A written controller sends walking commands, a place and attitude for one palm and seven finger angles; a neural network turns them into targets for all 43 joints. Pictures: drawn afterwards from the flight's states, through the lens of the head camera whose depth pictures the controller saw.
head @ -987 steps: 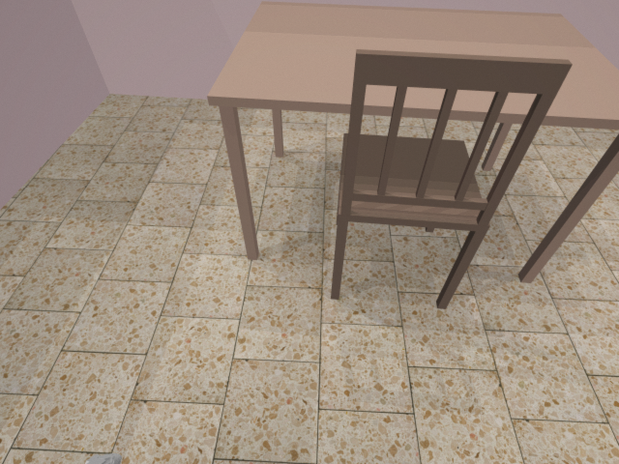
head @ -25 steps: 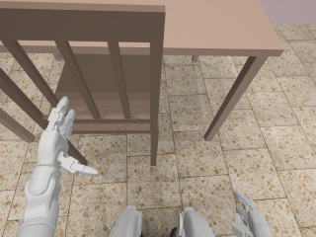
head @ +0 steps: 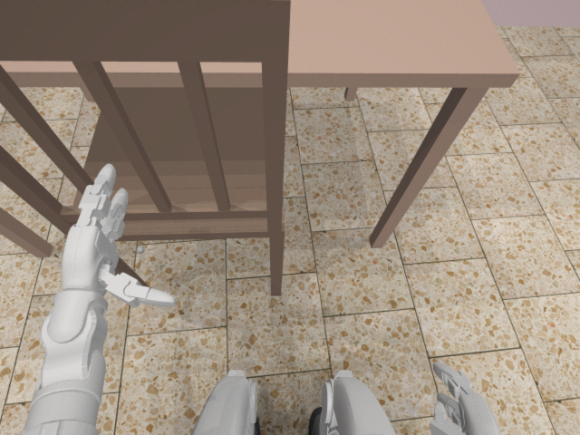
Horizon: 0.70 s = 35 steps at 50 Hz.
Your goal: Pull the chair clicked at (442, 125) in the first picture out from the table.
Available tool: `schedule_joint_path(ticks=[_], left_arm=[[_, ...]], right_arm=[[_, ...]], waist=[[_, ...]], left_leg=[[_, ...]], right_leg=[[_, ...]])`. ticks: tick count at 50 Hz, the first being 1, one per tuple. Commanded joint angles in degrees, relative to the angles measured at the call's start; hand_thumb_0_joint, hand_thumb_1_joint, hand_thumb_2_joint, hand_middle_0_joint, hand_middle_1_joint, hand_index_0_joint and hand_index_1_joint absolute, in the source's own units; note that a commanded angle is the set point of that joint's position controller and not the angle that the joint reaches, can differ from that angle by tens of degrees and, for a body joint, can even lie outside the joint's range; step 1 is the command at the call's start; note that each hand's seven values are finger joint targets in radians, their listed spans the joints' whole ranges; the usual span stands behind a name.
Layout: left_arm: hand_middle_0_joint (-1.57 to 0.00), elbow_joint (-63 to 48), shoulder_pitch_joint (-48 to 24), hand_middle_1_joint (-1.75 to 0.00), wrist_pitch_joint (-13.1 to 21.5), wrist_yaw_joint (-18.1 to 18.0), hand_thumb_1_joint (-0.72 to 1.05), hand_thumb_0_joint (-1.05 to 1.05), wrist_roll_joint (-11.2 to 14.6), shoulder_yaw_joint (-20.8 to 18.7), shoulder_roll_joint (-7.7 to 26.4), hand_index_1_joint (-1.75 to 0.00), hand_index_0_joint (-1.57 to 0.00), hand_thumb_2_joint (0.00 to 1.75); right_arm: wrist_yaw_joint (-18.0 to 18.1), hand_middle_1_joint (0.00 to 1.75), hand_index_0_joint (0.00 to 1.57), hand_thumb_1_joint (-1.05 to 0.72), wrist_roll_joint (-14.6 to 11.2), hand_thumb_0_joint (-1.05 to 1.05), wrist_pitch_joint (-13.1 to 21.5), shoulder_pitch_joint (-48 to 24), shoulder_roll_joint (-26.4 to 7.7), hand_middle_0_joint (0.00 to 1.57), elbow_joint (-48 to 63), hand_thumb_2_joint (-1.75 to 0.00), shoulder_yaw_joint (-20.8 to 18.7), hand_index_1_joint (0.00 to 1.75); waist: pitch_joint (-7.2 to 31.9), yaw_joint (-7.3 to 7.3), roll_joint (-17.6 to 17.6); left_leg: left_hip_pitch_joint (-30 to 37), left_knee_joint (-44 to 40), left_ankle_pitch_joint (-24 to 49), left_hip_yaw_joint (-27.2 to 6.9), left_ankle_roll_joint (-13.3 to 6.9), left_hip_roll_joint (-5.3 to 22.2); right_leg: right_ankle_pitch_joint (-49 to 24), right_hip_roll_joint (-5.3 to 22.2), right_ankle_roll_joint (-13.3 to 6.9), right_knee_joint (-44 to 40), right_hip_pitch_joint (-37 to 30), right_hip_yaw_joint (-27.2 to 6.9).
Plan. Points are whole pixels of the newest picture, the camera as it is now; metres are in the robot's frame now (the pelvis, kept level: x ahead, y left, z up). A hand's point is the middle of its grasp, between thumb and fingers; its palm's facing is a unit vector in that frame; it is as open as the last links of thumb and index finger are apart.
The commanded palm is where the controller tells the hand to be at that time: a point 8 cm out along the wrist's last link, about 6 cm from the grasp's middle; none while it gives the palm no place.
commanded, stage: aim the fingers beside a spindle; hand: left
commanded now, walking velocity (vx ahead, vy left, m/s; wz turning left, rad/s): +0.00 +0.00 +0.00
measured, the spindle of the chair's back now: (135, 152) +0.48 +0.24 +0.05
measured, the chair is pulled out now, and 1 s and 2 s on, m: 0.00 0.00 0.00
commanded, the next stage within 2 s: push the fingers through the gap in 0.44 s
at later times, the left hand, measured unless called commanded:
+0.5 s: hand (136, 254) +0.34 +0.21 +0.02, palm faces +0.06 -1.00 -0.05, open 16.9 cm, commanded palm +0.32 +0.26 +0.02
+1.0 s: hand (140, 226) +0.38 +0.22 +0.02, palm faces +0.06 -1.00 -0.04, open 16.9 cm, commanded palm +0.36 +0.26 +0.02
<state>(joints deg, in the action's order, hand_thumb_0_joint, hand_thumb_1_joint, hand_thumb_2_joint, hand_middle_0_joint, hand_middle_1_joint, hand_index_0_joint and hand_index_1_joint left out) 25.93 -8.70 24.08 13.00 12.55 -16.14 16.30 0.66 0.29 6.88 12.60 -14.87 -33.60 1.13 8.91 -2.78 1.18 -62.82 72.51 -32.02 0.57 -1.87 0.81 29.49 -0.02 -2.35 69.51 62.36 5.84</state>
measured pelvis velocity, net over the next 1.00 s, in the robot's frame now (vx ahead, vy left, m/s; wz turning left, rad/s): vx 0.00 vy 0.00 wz -0.01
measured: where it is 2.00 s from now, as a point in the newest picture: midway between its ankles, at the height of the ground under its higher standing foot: outside the picture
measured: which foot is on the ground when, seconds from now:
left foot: down 0.00-1.00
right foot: down 0.00-1.00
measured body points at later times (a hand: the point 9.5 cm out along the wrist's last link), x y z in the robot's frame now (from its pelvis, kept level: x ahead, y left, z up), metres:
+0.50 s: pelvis +0.00 +0.00 +0.00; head +0.11 +0.02 +0.44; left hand +0.33 +0.27 +0.03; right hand +0.16 -0.25 -0.10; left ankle +0.02 +0.10 -0.63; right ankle +0.03 -0.10 -0.63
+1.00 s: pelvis +0.00 +0.00 +0.00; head +0.12 +0.02 +0.43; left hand +0.37 +0.27 +0.03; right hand +0.13 -0.25 -0.11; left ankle +0.02 +0.10 -0.63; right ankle +0.03 -0.10 -0.63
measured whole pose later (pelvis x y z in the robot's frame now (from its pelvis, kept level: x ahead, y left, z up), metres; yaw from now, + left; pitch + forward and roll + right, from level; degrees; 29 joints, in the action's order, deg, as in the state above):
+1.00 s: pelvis +0.00 +0.00 +0.00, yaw +0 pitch +23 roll -3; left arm 33.5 -17.4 24.0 13.1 11.6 -18.3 18.3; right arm 0.6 0.5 6.2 13.5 -15.0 -34.5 1.5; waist 8.9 -3.8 1.3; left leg -64.5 73.1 -31.9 0.5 -2.2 0.9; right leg 29.0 -0.2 -2.0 69.5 63.7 5.8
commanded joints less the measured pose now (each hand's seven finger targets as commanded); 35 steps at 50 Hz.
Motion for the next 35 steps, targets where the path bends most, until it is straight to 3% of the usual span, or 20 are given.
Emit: schedule_joint_path(ticks=[1,3,9,12,18,20,23,25,29,32,34,35], left_arm=[[-0.06,-12.14,-8.48,-0.08,4.28,-0.05,-0.50,0.00,1.57,-3.79,10.12,-0.08,-0.06,0.30],[-0.06,-11.90,-9.08,-0.08,4.64,0.07,-0.50,0.00,1.57,-4.63,11.46,-0.08,-0.06,0.30],[-0.06,-14.27,-8.73,-0.08,5.21,0.85,-0.50,0.00,1.61,-1.77,8.98,-0.08,-0.06,0.30],[-0.06,-11.82,-10.18,-0.08,4.39,0.60,-0.50,0.00,1.36,-0.78,8.02,-0.08,-0.06,0.30],[-0.06,-12.90,-8.74,-0.08,4.78,-0.52,-0.50,0.00,0.92,-4.64,11.91,-0.08,-0.06,0.30],[-0.06,-13.82,-8.73,-0.08,4.86,-0.43,-0.50,0.00,0.92,-4.02,11.16,-0.08,-0.06,0.30],[-0.06,-12.84,-8.62,-0.08,4.47,-0.08,-0.50,0.00,1.19,-2.29,9.29,-0.08,-0.06,0.30],[-0.06,-12.11,-8.32,-0.08,4.31,0.11,-0.50,0.00,1.49,-2.72,9.40,-0.08,-0.06,0.30],[-0.06,-11.32,-11.71,-0.08,4.39,0.28,-0.50,0.00,1.21,-2.89,10.29,-0.08,-0.06,0.30],[-0.06,-10.76,-15.89,-0.08,4.97,0.17,-0.50,0.00,0.79,-3.30,11.22,-0.08,-0.06,0.30],[-0.06,-11.33,-17.82,-0.08,5.18,0.05,-0.50,0.00,0.43,-3.28,11.80,-0.08,-0.06,0.30],[-0.06,-10.08,-18.63,-0.08,5.03,0.04,-0.50,0.00,0.25,-3.15,11.82,-0.08,-0.06,0.30]], right_arm=[[0.79,0.30,0.20,-0.90,-0.26,0.00,2.49,1.44,-8.80,0.20,6.54,-0.90,-3.62,0.30],[0.99,0.30,0.20,-0.90,-0.32,0.00,2.53,1.53,-8.94,0.20,6.34,-0.90,-3.54,0.30],[0.98,0.30,0.20,-0.90,-0.23,0.00,3.23,1.68,-8.81,0.20,6.13,-0.90,-3.73,0.30],[1.12,0.30,0.20,-0.90,-0.40,0.00,3.06,1.45,-9.00,0.20,5.68,-0.90,-3.63,0.30],[1.03,0.30,0.20,-0.90,-0.23,0.00,2.86,1.11,-8.96,0.20,6.53,-0.90,-3.53,0.30],[0.84,0.30,0.20,-0.90,-0.16,0.00,2.76,1.18,-8.63,0.20,6.58,-0.90,-3.43,0.30],[0.87,0.30,0.20,-0.90,-0.28,0.00,2.69,0.96,-8.70,0.20,6.79,-0.90,-3.35,0.30],[0.92,0.30,0.20,-0.90,-0.35,0.00,2.69,0.97,-8.80,0.20,6.56,-0.90,-3.44,0.30],[1.22,0.30,0.20,-0.90,-0.33,0.00,2.83,1.26,-9.11,0.20,6.01,-0.90,-3.34,0.30],[1.45,0.30,0.20,-0.90,-0.23,0.00,2.98,1.39,-9.07,0.20,5.29,-0.90,-3.30,0.30],[1.48,0.30,0.20,-0.90,-0.02,0.00,3.09,1.75,-9.14,0.20,5.05,-0.90,-3.29,0.30],[1.52,0.30,0.20,-0.90,-0.03,0.00,3.03,1.98,-9.16,0.20,4.83,-0.90,-3.29,0.30]], waist=[[22.66,0.67,2.12],[22.14,0.30,1.79],[23.65,0.16,3.93],[20.25,-0.59,1.96],[22.63,0.99,2.98],[23.19,1.19,4.31],[21.37,0.08,3.16],[20.85,0.35,2.41],[20.46,-0.39,1.79],[21.47,-0.53,2.94],[23.10,-0.49,5.57],[23.00,-0.74,4.74]], left_leg=[[13.16,-9.34,18.44,-3.56,0.57,-0.50],[12.42,-9.02,17.95,-3.45,0.41,-0.46],[15.88,-9.35,19.69,-4.01,0.67,-0.34],[13.73,-9.56,16.70,-4.34,0.67,-0.27],[13.89,-9.46,17.90,-4.02,0.75,-0.47],[15.17,-9.69,19.34,-4.11,0.98,-0.42],[14.50,-9.59,18.62,-4.10,0.74,-0.31],[13.36,-9.48,16.94,-3.96,0.69,-0.43],[12.62,-9.22,16.22,-4.31,0.67,-0.32],[13.02,-8.76,15.95,-4.32,0.77,-0.37],[15.07,-8.64,17.46,-4.43,0.97,-0.39],[15.11,-8.62,17.54,-4.59,1.05,-0.28]], right_leg=[[-14.65,0.16,0.71,-9.16,-15.40,-4.99],[-14.39,0.05,0.63,-9.15,-15.31,-5.22],[-14.58,0.21,0.61,-9.09,-14.10,-4.71],[-11.96,0.21,0.71,-9.31,-12.12,-4.29],[-13.05,0.07,0.38,-8.72,-14.18,-4.68],[-14.18,0.12,0.34,-8.62,-14.55,-4.59],[-13.60,0.03,0.47,-8.89,-13.30,-4.37],[-12.55,0.05,0.56,-9.27,-13.58,-4.67],[-11.77,0.11,0.56,-8.97,-12.55,-4.51],[-11.18,0.07,0.43,-8.69,-11.96,-4.73],[-11.72,0.12,0.31,-8.55,-11.24,-4.68],[-11.70,0.07,0.33,-8.43,-11.05,-4.56]])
